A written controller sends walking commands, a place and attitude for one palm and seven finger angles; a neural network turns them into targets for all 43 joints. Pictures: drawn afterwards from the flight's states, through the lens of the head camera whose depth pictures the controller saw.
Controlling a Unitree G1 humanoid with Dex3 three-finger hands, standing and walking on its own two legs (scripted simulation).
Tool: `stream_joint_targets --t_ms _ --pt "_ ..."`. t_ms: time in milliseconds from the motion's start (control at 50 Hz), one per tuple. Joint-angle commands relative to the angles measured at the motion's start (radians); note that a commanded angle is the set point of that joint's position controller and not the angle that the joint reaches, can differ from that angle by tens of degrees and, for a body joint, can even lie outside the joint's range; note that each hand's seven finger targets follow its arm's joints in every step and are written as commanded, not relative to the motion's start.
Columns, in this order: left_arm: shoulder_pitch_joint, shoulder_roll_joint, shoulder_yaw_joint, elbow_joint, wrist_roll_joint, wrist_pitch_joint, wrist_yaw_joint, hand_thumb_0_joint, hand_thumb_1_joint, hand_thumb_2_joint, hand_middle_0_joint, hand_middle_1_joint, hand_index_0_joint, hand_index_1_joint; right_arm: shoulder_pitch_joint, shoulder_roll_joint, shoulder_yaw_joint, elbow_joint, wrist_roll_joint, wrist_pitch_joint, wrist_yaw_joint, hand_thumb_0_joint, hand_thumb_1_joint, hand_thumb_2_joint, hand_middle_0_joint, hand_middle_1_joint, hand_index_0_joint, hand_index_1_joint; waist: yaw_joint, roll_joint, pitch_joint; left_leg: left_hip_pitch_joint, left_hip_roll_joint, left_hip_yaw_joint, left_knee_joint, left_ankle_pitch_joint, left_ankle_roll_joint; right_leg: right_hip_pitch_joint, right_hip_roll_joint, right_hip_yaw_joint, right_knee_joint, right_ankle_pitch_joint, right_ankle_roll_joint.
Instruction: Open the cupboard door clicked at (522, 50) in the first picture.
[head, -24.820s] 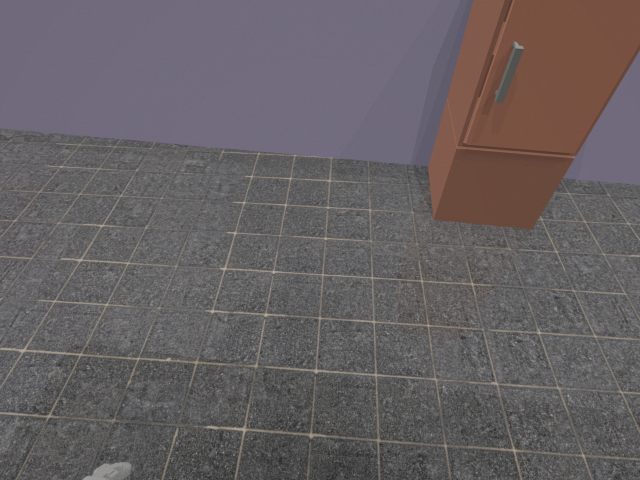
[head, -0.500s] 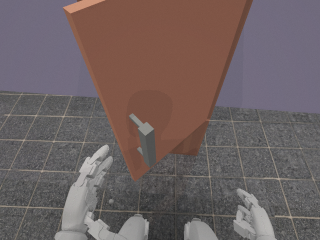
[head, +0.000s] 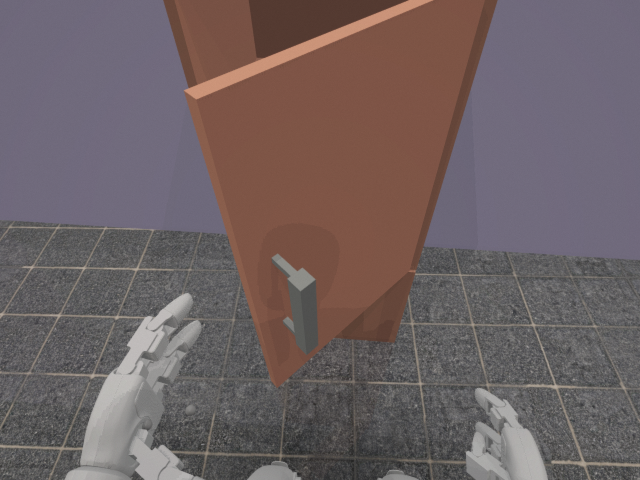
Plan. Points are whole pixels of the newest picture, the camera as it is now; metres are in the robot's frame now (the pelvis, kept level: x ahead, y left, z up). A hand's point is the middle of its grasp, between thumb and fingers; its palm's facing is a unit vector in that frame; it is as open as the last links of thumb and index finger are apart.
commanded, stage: draw the hand back to the body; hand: left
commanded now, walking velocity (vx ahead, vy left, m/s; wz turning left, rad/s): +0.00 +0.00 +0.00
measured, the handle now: (294, 306) +0.34 +0.06 +0.02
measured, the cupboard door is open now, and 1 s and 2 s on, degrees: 48 48 48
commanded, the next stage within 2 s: step back with the hand held close in 1.22 s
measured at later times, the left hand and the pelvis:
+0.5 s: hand (67, 364) +0.20 +0.23 +0.16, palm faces +0.28 -0.88 -0.38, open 13.2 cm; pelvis +0.02 +0.02 +0.06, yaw +0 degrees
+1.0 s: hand out of the picture +0.21 +0.27 +0.25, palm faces +0.47 -0.79 -0.39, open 7.8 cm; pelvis +0.03 +0.01 +0.08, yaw -1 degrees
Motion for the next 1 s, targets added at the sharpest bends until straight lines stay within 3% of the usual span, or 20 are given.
stream_joint_targets --t_ms 0,60,120,140,160,200,280,320,460,500,580,680,760,820,840,880,980 --pt "-0.037 0.127 0.102 -0.273 -0.034 -0.082 -0.008 0.0 -0.5 0.3 -0.15 -0.3 -0.15 -0.3 -0.078 -0.115 -0.049 -0.181 -0.001 -0.081 -0.021 0.0 -0.9 -0.9 0.2 0.3 0.2 0.3 -0.01 -0.035 -0.081 0.12 -0.017 -0.011 -0.217 0.131 0.012 0.147 0.014 0.041 -0.242 0.088 0.007" --pt "-0.009 0.151 0.148 -0.296 -0.051 -0.092 -0.007 0.0 -0.43 0.33 -0.153 -0.3 -0.153 -0.3 -0.081 -0.111 -0.049 -0.17 0.005 -0.093 -0.02 0.0 -0.9 -0.9 0.2 0.3 0.2 0.3 0.006 0.012 -0.085 0.161 -0.015 -0.013 -0.247 0.177 0.008 0.188 0.022 0.03 -0.248 0.14 0.001" --pt "0.016 0.134 0.15 -0.289 -0.067 -0.07 -0.018 0.0 -0.325 0.375 -0.156 -0.3 -0.156 -0.3 -0.081 -0.108 -0.047 -0.161 0.012 -0.103 -0.015 0.0 -0.9 -0.9 0.2 0.3 0.2 0.3 0.004 0.032 -0.058 0.196 -0.011 -0.014 -0.278 0.205 0.004 0.208 0.025 0.019 -0.266 0.182 0.003" --pt "0.053 0.293 0.187 -0.334 0.084 0.024 0.114 0.0 -0.29 0.39 -0.158 -0.3 -0.158 -0.3 -0.072 -0.111 -0.054 -0.171 0.003 -0.077 -0.047 0.0 -0.9 -0.9 0.2 0.3 0.2 0.3 0.06 0.027 -0.097 0.227 0.009 -0.002 -0.344 0.242 0.006 0.264 -0.009 0.074 -0.315 0.211 -0.011" --pt "0.087 0.222 0.164 -0.347 0.102 0.081 0.175 0.0 -0.255 0.405 -0.159 -0.3 -0.159 -0.3 -0.075 -0.093 -0.045 -0.175 0.0 -0.07 -0.056 0.0 -0.9 -0.9 0.2 0.3 0.2 0.3 0.038 0.009 -0.054 0.243 0.006 -0.004 -0.361 0.254 0.008 0.27 -0.006 0.058 -0.337 0.217 -0.006" --pt "0.106 0.146 0.099 -0.344 0.126 0.138 0.216 0.0 -0.185 0.435 -0.161 -0.3 -0.161 -0.3 -0.061 -0.093 -0.04 -0.162 -0.002 -0.059 -0.056 0.0 -0.9 -0.9 0.2 0.3 0.2 0.3 0.02 0.038 0.002 0.268 0.014 -0.008 -0.377 0.292 0.005 0.274 -0.011 0.042 -0.344 0.239 -0.001" --pt "0.052 0.203 0.144 -0.365 0.153 0.182 0.275 0.0 -0.045 0.495 -0.166 -0.3 -0.166 -0.3 -0.081 -0.103 -0.031 -0.142 -0.007 -0.055 -0.062 0.0 -0.9 -0.9 0.2 0.3 0.2 0.3 0.016 -0.043 0.026 0.332 0.018 -0.006 -0.423 0.309 0.014 0.341 -0.011 0.035 -0.409 0.261 0.003" --pt "0.007 0.228 0.17 -0.369 0.161 0.189 0.295 0.0 0.025 0.525 -0.169 -0.3 -0.169 -0.3 -0.085 -0.104 -0.025 -0.132 -0.01 -0.064 -0.068 0.0 -0.9 -0.9 0.2 0.3 0.2 0.3 0.016 -0.058 0.033 0.365 0.018 -0.006 -0.451 0.294 0.014 0.366 -0.013 0.035 -0.435 0.252 0.005" --pt "-0.072 0.269 0.244 -0.372 0.165 0.191 0.324 0.0 0.27 0.63 -0.178 -0.3 -0.178 -0.3 -0.123 -0.107 -0.006 -0.069 -0.013 -0.113 -0.068 0.0 -0.9 -0.9 0.2 0.3 0.2 0.3 0.037 0.023 0.077 0.469 0.02 -0.025 -0.559 0.325 0.005 0.461 -0.017 0.032 -0.508 0.267 -0.001" --pt "-0.081 0.268 0.259 -0.379 0.164 0.186 0.323 0.0 0.34 0.66 -0.18 -0.3 -0.18 -0.3 -0.123 -0.105 -0.005 -0.049 -0.016 -0.125 -0.063 0.0 -0.9 -0.9 0.2 0.3 0.2 0.3 0.038 0.023 0.08 0.503 0.023 -0.026 -0.58 0.378 0.0 0.489 -0.016 0.029 -0.522 0.304 0.001" --pt "-0.087 0.277 0.306 -0.349 0.156 0.182 0.318 0.0 0.48 0.72 -0.185 -0.3 -0.185 -0.3 -0.149 -0.104 -0.01 -0.019 -0.019 -0.138 -0.055 0.0 -0.9 -0.9 0.2 0.3 0.2 0.3 0.045 -0.038 0.106 0.542 0.027 -0.015 -0.622 0.428 -0.001 0.547 -0.014 0.027 -0.566 0.356 0.005" --pt "-0.139 0.312 0.384 -0.337 0.146 0.167 0.314 0.0 0.655 0.795 -0.191 -0.3 -0.191 -0.3 -0.176 -0.105 -0.013 0.016 -0.023 -0.145 -0.048 0.0 -0.9 -0.9 0.2 0.3 0.2 0.3 0.054 -0.003 0.135 0.581 0.026 -0.002 -0.675 0.447 -0.005 0.61 -0.013 0.032 -0.617 0.388 0.002" --pt "-0.201 0.354 0.448 -0.365 0.144 0.148 0.315 0.0 0.795 0.855 -0.196 -0.3 -0.196 -0.3 -0.194 -0.107 -0.018 0.039 -0.025 -0.155 -0.044 0.0 -0.9 -0.9 0.2 0.3 0.2 0.3 0.063 0.045 0.118 0.625 0.026 0.004 -0.704 0.475 -0.008 0.65 -0.012 0.035 -0.649 0.408 0.0" --pt "-0.227 0.362 0.475 -0.371 0.138 0.136 0.314 0.0 0.9 0.9 -0.2 -0.3 -0.2 -0.3 -0.196 -0.107 -0.021 0.055 -0.028 -0.161 -0.039 0.0 -0.9 -0.9 0.2 0.3 0.2 0.3 0.062 0.031 0.117 0.65 0.027 0.004 -0.724 0.511 -0.01 0.671 -0.01 0.034 -0.665 0.434 0.002" --pt "-0.196 0.324 0.451 -0.328 0.138 0.139 0.309 0.0 0.9 0.9 -0.2 -0.3 -0.2 -0.3 -0.196 -0.105 -0.024 0.063 -0.028 -0.161 -0.036 0.0 -0.9 -0.9 0.2 0.3 0.2 0.3 0.059 0.032 0.137 0.657 0.027 0.011 -0.725 0.524 -0.009 0.661 -0.01 0.034 -0.671 0.443 0.004" --pt "-0.152 0.272 0.409 -0.249 0.13 0.152 0.296 0.0 0.9 0.9 -0.2 -0.3 -0.2 -0.3 -0.198 -0.11 -0.028 0.072 -0.029 -0.151 -0.029 0.0 -0.9 -0.9 0.2 0.3 0.2 0.3 0.054 -0.03 0.186 0.65 0.031 0.014 -0.739 0.518 -0.005 0.659 -0.009 0.029 -0.689 0.446 0.009" --pt "-0.201 0.305 0.423 -0.289 0.134 0.141 0.292 0.0 0.9 0.9 -0.2 -0.3 -0.2 -0.3 -0.214 -0.12 -0.04 0.068 -0.032 -0.137 -0.027 0.0 -0.9 -0.9 0.2 0.3 0.2 0.3 0.059 -0.023 0.144 0.678 0.024 0.023 -0.761 0.459 0.006 0.69 -0.011 0.042 -0.715 0.42 0.011"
